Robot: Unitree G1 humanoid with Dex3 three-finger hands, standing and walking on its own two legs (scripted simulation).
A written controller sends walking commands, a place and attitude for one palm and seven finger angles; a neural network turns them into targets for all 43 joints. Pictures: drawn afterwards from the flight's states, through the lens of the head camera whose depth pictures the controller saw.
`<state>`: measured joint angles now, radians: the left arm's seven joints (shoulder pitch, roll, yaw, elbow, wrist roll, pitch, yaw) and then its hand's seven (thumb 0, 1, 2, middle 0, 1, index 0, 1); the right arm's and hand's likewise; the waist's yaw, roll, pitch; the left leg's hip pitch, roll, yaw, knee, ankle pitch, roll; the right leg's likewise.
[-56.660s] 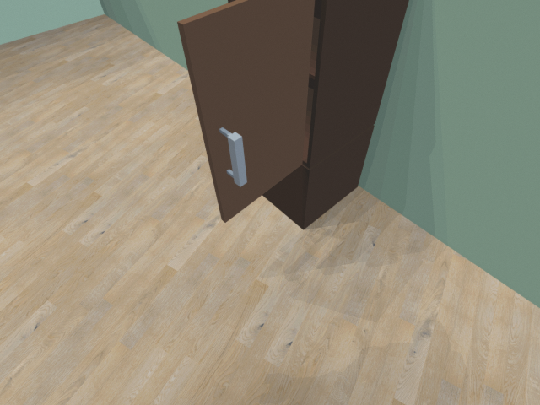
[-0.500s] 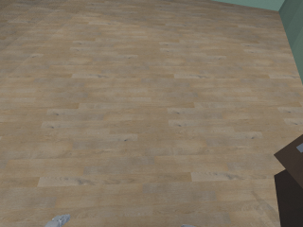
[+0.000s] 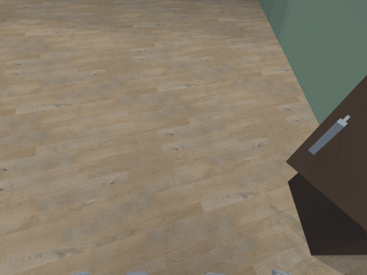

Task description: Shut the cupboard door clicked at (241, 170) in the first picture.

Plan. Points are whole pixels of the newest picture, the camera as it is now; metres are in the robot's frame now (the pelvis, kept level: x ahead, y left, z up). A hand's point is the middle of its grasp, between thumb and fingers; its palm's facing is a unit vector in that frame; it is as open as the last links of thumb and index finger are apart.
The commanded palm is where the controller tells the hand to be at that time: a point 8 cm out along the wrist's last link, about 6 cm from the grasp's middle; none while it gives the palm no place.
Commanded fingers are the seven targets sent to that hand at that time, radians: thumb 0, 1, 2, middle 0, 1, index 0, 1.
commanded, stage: turn to face it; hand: left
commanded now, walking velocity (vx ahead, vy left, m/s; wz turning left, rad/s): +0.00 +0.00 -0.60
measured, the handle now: (329, 134) +0.57 -0.45 -0.07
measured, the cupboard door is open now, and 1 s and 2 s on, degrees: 39 39 39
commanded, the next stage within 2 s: take the last steps up to it in 1.30 s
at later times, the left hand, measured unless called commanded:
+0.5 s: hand (130, 252) +0.18 +0.13 -0.14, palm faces -0.28 -0.92 -0.28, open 7.4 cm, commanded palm none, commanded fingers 0.00 0.90 0.90 -0.20 -0.30 -0.20 -0.30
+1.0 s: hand (132, 223) +0.25 +0.14 -0.16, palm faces -0.51 -0.83 -0.21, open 7.4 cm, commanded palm none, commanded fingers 0.00 0.90 0.90 -0.20 -0.30 -0.20 -0.30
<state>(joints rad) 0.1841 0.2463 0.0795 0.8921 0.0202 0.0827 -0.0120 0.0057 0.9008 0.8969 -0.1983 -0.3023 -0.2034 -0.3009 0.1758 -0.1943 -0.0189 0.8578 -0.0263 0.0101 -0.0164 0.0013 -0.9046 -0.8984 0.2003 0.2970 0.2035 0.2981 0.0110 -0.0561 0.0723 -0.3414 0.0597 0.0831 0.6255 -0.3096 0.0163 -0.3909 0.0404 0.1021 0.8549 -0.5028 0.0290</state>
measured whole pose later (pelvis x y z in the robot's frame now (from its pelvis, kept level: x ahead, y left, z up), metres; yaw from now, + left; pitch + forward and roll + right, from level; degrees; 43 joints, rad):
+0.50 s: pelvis +0.02 -0.03 +0.00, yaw -17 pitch +1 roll +0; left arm 0.15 0.20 0.06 0.87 0.02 0.04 -0.01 0.00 0.90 0.90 -0.20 -0.30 -0.20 -0.30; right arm 0.21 -0.28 -0.06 0.93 -0.02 0.08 -0.02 0.00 -0.91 -0.90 0.20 0.30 0.20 0.30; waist -0.01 0.06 0.08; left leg -0.47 0.11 0.06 1.12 -0.47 -0.07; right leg -0.28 0.01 -0.02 0.56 -0.31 -0.02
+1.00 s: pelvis +0.06 +0.00 +0.02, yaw -35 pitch +2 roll -3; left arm 0.18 0.28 0.10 0.90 0.02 0.08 -0.03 0.01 0.91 0.90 -0.19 -0.30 -0.20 -0.30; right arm 0.20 -0.19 0.00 0.85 -0.03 0.01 -0.03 0.00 -0.90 -0.90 0.20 0.30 0.21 0.30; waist 0.02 -0.03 0.08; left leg -0.25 0.11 0.14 0.49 -0.27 0.01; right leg -0.49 0.00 0.00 1.13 -0.45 0.06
